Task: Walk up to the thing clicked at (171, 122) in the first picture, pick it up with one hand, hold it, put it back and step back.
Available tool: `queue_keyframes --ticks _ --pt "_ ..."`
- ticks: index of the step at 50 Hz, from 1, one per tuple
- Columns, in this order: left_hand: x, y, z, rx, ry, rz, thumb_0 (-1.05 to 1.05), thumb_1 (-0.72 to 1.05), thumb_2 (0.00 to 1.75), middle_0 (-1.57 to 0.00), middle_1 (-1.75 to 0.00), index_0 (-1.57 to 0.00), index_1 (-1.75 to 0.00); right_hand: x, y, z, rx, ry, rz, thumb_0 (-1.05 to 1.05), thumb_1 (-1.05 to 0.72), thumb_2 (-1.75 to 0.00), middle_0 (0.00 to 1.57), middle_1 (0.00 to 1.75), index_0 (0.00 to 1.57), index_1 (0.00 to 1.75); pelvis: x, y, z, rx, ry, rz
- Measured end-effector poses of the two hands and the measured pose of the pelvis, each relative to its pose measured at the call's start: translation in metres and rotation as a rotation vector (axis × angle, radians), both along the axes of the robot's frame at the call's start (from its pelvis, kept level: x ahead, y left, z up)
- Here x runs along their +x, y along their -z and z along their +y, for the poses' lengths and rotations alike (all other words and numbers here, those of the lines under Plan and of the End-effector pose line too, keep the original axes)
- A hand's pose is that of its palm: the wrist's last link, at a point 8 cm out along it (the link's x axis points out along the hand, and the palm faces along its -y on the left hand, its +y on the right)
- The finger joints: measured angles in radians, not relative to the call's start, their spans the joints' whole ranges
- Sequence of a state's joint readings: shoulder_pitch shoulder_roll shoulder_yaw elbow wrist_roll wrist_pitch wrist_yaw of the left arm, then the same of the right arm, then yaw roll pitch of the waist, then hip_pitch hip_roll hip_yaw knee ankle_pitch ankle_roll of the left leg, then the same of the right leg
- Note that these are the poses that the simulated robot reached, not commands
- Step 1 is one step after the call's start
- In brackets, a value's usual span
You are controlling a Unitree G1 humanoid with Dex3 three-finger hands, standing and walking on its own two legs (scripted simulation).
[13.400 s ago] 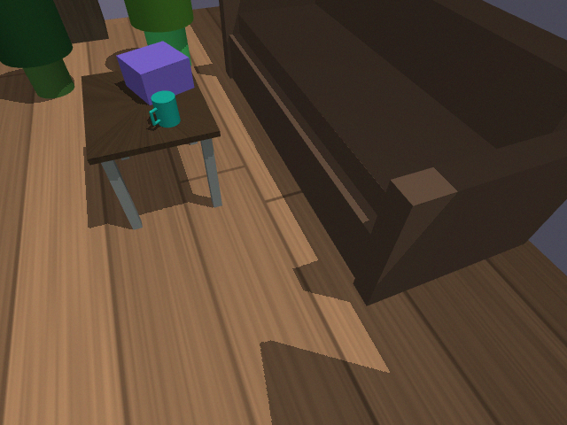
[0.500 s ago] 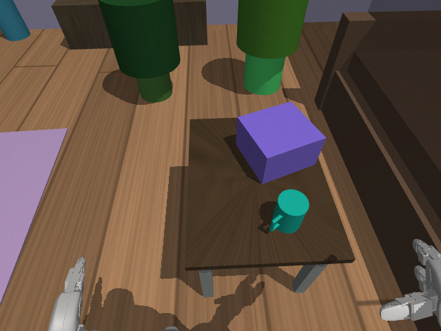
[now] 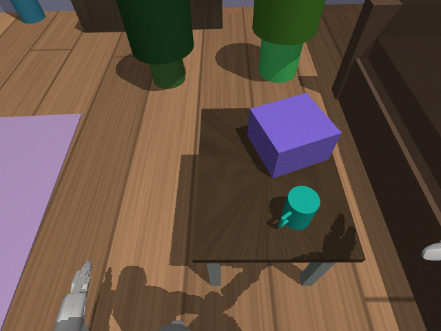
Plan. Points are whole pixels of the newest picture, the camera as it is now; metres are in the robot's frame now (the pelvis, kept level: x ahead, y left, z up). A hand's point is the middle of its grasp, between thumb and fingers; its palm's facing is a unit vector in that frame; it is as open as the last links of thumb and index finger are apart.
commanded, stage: go down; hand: right
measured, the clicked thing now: (295, 211) +0.46 -0.18 -0.24
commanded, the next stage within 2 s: approach in 0.72 s
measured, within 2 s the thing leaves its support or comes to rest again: neither
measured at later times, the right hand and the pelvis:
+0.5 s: hand out of the picture +0.35 -0.38 +0.05, palm faces +0.24 +0.96 -0.11, open 17.5 cm; pelvis +0.00 +0.00 +0.00, yaw +0 degrees
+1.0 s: hand out of the picture +0.37 -0.39 +0.06, palm faces +0.24 +0.97 -0.06, open 17.7 cm; pelvis +0.00 +0.00 -0.01, yaw +0 degrees
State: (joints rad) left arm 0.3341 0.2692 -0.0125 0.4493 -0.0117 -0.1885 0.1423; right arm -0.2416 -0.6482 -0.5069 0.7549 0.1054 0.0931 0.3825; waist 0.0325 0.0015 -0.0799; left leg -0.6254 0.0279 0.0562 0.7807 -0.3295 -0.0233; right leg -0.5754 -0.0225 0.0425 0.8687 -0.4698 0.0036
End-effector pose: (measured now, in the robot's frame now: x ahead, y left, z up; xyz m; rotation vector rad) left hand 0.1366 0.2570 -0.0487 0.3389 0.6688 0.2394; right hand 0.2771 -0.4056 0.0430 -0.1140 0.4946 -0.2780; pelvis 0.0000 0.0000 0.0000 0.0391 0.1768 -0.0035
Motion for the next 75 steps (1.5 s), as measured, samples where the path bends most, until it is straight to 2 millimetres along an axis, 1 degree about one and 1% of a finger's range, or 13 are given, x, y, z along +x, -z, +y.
queue_keyframes --ticks 8,15,24,31,44,48,50,53,57,60,65,68,75 --pt "0.006 0.001 0.001 0.006 0.001 0.015 -0.01 -0.55 0.07 -0.06 -0.06 -0.06 -0.07 0.016 -0.011 -0.007 0.014 -0.019 -0.065 -0.01 0.51 -0.05 0.05 0.05 0.05 0.05 0.003 -0.001 0.001 0.001 0.0 0.014" --pt "0.004 0.001 -0.001 -0.002 0.006 0.028 -0.01 -0.55 0.06 -0.06 -0.06 -0.06 -0.06 0.026 -0.017 -0.013 0.022 -0.016 -0.102 -0.01 0.51 -0.04 0.05 0.05 0.05 0.05 0.003 -0.001 0.003 0.002 0.0 0.026" --pt "0.0 -0.001 0.003 0.011 0.005 0.038 -0.01 -0.54 0.06 -0.06 -0.06 -0.06 -0.06 0.036 -0.024 -0.018 0.027 -0.017 -0.147 -0.01 0.53 -0.04 0.05 0.05 0.05 0.05 0.0 0.0 0.005 0.002 -0.001 0.039" --pt "-0.004 -0.002 0.006 0.022 0.003 0.037 -0.01 -0.54 0.05 -0.06 -0.06 -0.06 -0.05 0.042 -0.028 -0.021 0.026 -0.021 -0.168 -0.01 0.56 -0.04 0.05 0.05 0.05 0.06 -0.004 0.002 0.005 0.006 -0.002 0.047" --pt "-0.004 -0.002 0.002 0.03 0.005 0.038 -0.01 -0.54 0.05 -0.06 -0.05 -0.06 -0.05 0.054 -0.034 -0.03 0.028 -0.018 -0.21 -0.01 0.6 -0.04 0.04 0.05 0.05 0.06 -0.004 0.004 0.002 0.011 0.0 0.067" --pt "-0.003 -0.001 0.0 0.033 0.01 0.036 -0.01 -0.54 0.05 -0.06 -0.05 -0.06 -0.05 0.059 -0.029 -0.031 0.042 -0.02 -0.231 -0.01 0.6 -0.04 0.04 0.05 0.05 0.06 -0.004 0.007 0.0 0.012 0.0 0.084" --pt "-0.001 0.0 0.0 0.039 0.015 0.029 -0.01 -0.54 0.05 -0.06 -0.05 -0.05 -0.05 0.062 -0.022 -0.03 0.052 -0.022 -0.248 -0.01 0.6 -0.04 0.04 0.05 0.05 0.06 -0.005 0.01 -0.001 0.012 -0.001 0.097" --pt "0.001 0.002 -0.001 0.046 0.03 0.016 -0.01 -0.55 0.05 -0.06 -0.05 -0.05 -0.06 0.066 -0.004 -0.024 0.072 -0.032 -0.288 -0.01 0.6 -0.04 0.04 0.05 0.05 0.06 -0.007 0.018 -0.002 0.012 -0.003 0.124" --pt "0.005 0.001 -0.005 0.064 0.058 -0.026 -0.01 -0.55 0.05 -0.06 -0.05 -0.05 -0.06 0.072 0.031 -0.01 0.096 -0.047 -0.354 -0.01 0.61 -0.03 0.04 0.05 0.06 0.06 -0.011 0.031 -0.003 0.013 -0.007 0.16" --pt "0.004 0.001 -0.006 0.091 0.07 -0.056 -0.01 -0.55 0.05 -0.06 -0.05 -0.05 -0.06 0.076 0.063 0.003 0.123 -0.054 -0.389 -0.01 0.61 -0.03 0.04 0.05 0.06 0.06 -0.015 0.044 -0.004 0.017 -0.011 0.189" --pt "-0.005 0.002 -0.003 0.155 0.081 -0.076 -0.01 -0.54 0.04 -0.06 -0.05 -0.05 -0.05 0.082 0.116 0.022 0.139 -0.058 -0.416 -0.01 0.61 -0.03 0.05 0.05 0.06 0.05 -0.024 0.067 -0.006 0.027 -0.017 0.229" --pt "-0.014 0.007 -0.001 0.192 0.084 -0.067 -0.01 -0.54 0.04 -0.06 -0.05 -0.05 -0.05 0.088 0.146 0.032 0.142 -0.067 -0.412 -0.01 0.6 -0.03 0.05 0.05 0.06 0.05 -0.03 0.081 -0.007 0.036 -0.022 0.257" --pt "-0.029 0.014 0.0 0.265 0.094 -0.078 -0.01 -0.53 0.03 -0.05 -0.05 -0.06 -0.05 0.101 0.203 0.051 0.132 -0.077 -0.408 -0.01 0.58 -0.04 0.06 0.05 0.06 0.06 -0.043 0.114 -0.009 0.054 -0.036 0.313"
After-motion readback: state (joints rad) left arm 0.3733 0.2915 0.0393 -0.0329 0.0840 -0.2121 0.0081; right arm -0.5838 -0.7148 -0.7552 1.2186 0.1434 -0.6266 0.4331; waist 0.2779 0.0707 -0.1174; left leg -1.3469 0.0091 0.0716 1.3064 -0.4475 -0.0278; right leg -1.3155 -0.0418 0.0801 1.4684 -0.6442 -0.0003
